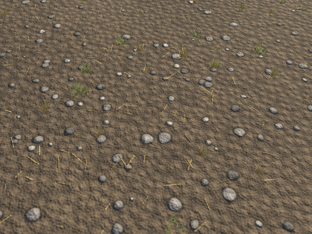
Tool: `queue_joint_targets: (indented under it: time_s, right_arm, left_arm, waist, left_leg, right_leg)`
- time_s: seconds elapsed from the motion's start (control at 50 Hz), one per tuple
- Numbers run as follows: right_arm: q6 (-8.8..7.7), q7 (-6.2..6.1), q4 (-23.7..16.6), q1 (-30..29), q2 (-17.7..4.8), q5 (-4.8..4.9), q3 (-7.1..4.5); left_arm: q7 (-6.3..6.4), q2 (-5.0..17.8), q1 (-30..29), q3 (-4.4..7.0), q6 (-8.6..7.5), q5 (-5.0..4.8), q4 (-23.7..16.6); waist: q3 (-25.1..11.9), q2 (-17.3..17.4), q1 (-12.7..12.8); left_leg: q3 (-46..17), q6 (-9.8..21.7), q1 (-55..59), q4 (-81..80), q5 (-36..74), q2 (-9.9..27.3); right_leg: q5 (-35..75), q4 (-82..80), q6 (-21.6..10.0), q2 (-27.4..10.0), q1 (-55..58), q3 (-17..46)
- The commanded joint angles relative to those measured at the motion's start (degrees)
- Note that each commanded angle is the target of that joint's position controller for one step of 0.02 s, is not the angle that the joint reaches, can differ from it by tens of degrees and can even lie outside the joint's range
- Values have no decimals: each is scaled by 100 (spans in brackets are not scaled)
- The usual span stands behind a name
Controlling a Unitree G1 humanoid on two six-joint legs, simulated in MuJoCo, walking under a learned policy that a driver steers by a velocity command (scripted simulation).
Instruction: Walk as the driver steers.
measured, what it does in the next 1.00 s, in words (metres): walks ahead, turning right: right foot, then left foot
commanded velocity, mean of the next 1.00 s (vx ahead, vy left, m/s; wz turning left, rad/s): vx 0.41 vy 0.00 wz -0.51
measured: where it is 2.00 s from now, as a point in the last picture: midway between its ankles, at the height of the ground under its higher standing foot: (233, 185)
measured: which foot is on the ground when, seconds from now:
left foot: down 0.00-0.28, up 0.30-0.74, down 0.76-1.00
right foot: up 0.00-0.28, down 0.30-0.78, up 0.80-1.00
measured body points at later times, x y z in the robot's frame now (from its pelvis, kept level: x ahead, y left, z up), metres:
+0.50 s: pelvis +0.28 -0.09 -0.01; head +0.31 -0.11 +0.44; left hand +0.44 +0.16 -0.11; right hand +0.37 -0.39 -0.11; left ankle +0.35 +0.08 -0.67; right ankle +0.29 -0.15 -0.75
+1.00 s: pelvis +0.51 -0.10 -0.01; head +0.55 -0.12 +0.44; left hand +0.77 +0.08 -0.11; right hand +0.50 -0.41 -0.11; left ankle +0.62 -0.04 -0.75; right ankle +0.44 -0.22 -0.68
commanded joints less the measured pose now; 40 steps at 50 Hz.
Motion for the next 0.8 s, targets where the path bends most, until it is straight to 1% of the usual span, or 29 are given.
queue_joint_targets:
  time_s: [0.02,0.06,0.1,0.16,0.2,0.22,0.24,0.26,0.28,0.3,0.32,0.34,0.36,0.38,0.4,0.42,0.44,0.48,0.52,0.56,0.6,0.64,0.66,0.68,0.72,0.74,0.76,0.78,0.8]
  right_arm:
    - [-124,-85,-290,-285,-838,-19,-192]
    - [-117,-127,-265,-287,-891,-5,-192]
    - [-96,-164,-176,-107,-964,27,-209]
    - [19,-190,-25,150,-1027,94,-247]
    - [129,-217,3,160,-1093,135,-285]
    - [182,-241,-22,91,-1155,141,-306]
    - [233,-271,-62,25,-1242,142,-334]
    - [292,-305,-104,-31,-1298,132,-353]
    - [348,-340,-159,-107,-1275,133,-336]
    - [318,-366,-297,10,-1110,45,-252]
    - [124,-230,-561,628,-222,-108,29]
    - [-127,-129,-593,42,-713,114,-41]
    - [-265,-72,-773,-494,-964,308,-107]
    - [-331,-95,-814,-636,-910,254,-83]
    - [-326,-137,-785,-691,-934,109,-124]
    - [-265,-145,-792,-601,-977,50,-166]
    - [-192,-144,-812,-525,-937,19,-178]
    - [-74,-157,-860,-503,-777,-24,-155]
    - [-24,-177,-1016,-877,-659,-45,-114]
    - [-35,-160,-1140,-1297,-545,-37,-72]
    - [-68,-117,-1253,-1673,-485,15,-43]
    - [-101,-76,-1372,-1940,-545,79,-57]
    - [-119,-60,-1423,-2011,-616,70,-83]
    - [-140,-42,-1447,-2004,-695,47,-117]
    - [-193,-17,-1424,-1793,-832,23,-190]
    - [-222,-29,-1349,-1481,-874,1,-226]
    - [-251,-64,-1293,-1039,-999,-71,-275]
    - [-242,-119,-1271,-296,-1382,-189,-352]
    - [-110,-99,-1150,-61,-1521,-180,-377]
  left_arm:
    - [-3,228,53,62,0,15,-297]
    - [-61,153,-293,37,-35,25,-407]
    - [-123,62,-694,-5,-48,33,-564]
    - [-223,66,-1080,-15,-45,23,-817]
    - [-306,128,-1196,10,-41,23,-981]
    - [-342,186,-1139,41,-36,19,-1035]
    - [-359,281,-963,94,-19,20,-1053]
    - [-360,437,-503,190,3,18,-988]
    - [-322,694,354,355,15,-1,-783]
    - [-210,1189,1287,555,63,-8,-602]
    - [-179,1703,1218,628,46,-55,-634]
    - [-177,1210,1396,487,3,-20,-750]
    - [-160,942,1173,415,-43,33,-746]
    - [-149,815,817,377,-68,26,-817]
    - [-142,648,435,324,-63,37,-914]
    - [-123,537,222,276,-64,107,-1022]
    - [-110,532,134,275,-59,116,-1074]
    - [-55,648,182,309,-74,71,-1079]
    - [24,805,347,360,-69,41,-1042]
    - [77,830,481,373,-31,9,-1004]
    - [104,827,652,375,15,-4,-955]
    - [109,830,854,380,48,-25,-877]
    - [121,808,905,379,81,-33,-845]
    - [142,778,953,378,125,-28,-828]
    - [194,770,878,392,214,2,-877]
    - [210,721,711,380,243,1,-960]
    - [206,577,542,332,240,8,-1080]
    - [206,272,480,219,219,115,-1303]
    - [159,18,1796,125,198,34,-1269]
  waist:
    - [72,647,138]
    - [147,642,23]
    - [259,574,-153]
    - [377,501,-277]
    - [378,544,-228]
    - [298,606,-135]
    - [104,714,-3]
    - [-214,792,264]
    - [-667,687,728]
    - [-1273,65,1067]
    - [-1818,-1333,388]
    - [-2258,-700,821]
    - [-1454,-431,886]
    - [-1002,125,659]
    - [-647,338,430]
    - [-547,220,225]
    - [-487,172,117]
    - [-358,155,45]
    - [-202,136,141]
    - [-138,30,304]
    - [-122,-92,479]
    - [-99,-155,587]
    - [-49,-183,584]
    - [-86,-215,559]
    - [-238,-380,420]
    - [-385,-431,231]
    - [-733,-363,-28]
    - [-1609,337,-285]
    - [-2580,2068,231]
  left_leg:
    - [-572,840,-30,-1012,1240,1507]
    - [-198,706,-24,-1082,1208,1406]
    - [-25,665,193,-1127,1155,1500]
    - [120,600,989,-879,1418,1758]
    - [205,502,1447,-530,2006,1913]
    - [292,435,1562,-241,2755,1937]
    - [382,362,1628,185,3754,1931]
    - [481,278,1591,915,4617,1868]
    - [657,109,1206,2081,4799,1639]
    - [692,-128,-154,3840,3254,1381]
    - [156,-490,-2812,5792,-2108,105]
    - [-1007,-377,-3547,6398,-2483,91]
    - [-1045,-232,-3978,6320,-1953,383]
    - [-1008,-175,-3794,5847,-1458,643]
    - [-974,-225,-3421,5331,-1211,807]
    - [-1014,-271,-2997,5089,-1056,914]
    - [-1000,-345,-2800,4868,-1000,933]
    - [-866,-531,-2690,4348,-802,918]
    - [-781,-693,-2753,3596,-159,826]
    - [-749,-739,-2532,2654,699,652]
    - [-699,-738,-2200,1920,1323,447]
    - [-755,-708,-2046,1573,1477,337]
    - [-809,-660,-2063,1376,1378,281]
    - [-848,-604,-2026,1188,1239,210]
    - [-880,-441,-1778,997,873,110]
    - [-808,-325,-1377,790,1026,108]
    - [-876,-115,-512,593,1716,385]
    - [-1779,297,1110,1027,3475,1528]
    - [-3823,1501,2922,1208,4332,3088]
  right_leg:
    - [977,-735,81,-83,-229,238]
    - [1602,-1507,50,15,-24,38]
    - [1866,-1987,3,70,15,-145]
    - [1603,-2384,-143,112,-313,-211]
    - [1075,-2495,-286,185,-418,-347]
    - [778,-2524,-379,297,-238,-491]
    - [464,-2486,-483,482,132,-685]
    - [231,-2471,-610,713,774,-855]
    - [435,-2759,-799,983,1961,-925]
    - [506,-2856,-1159,358,3750,236]
    - [-425,-3377,-2283,-1041,5744,3480]
    - [-942,-4118,-2346,-1238,6093,4404]
    - [-508,-4199,-2048,-1078,5576,3551]
    - [49,-4194,-1850,-843,4747,2880]
    - [685,-4278,-1734,-639,3917,2369]
    - [1164,-4407,-1715,-506,3378,2104]
    - [1383,-4528,-1735,-425,3087,1990]
    - [1810,-4654,-1753,-312,2629,1635]
    - [1910,-4710,-1655,-143,2394,1349]
    - [1620,-4642,-1423,124,2236,1096]
    - [1251,-4560,-1255,227,2143,1078]
    - [972,-4427,-1190,136,2271,1321]
    - [1161,-4198,-1138,118,2447,1444]
    - [1382,-3919,-1063,103,2679,1589]
    - [1927,-3322,-898,82,3035,1887]
    - [2128,-2949,-760,199,3061,1924]
    - [2215,-2250,-524,499,2839,1763]
    - [796,-675,-227,885,2002,1309]
    - [-3236,961,93,1575,349,859]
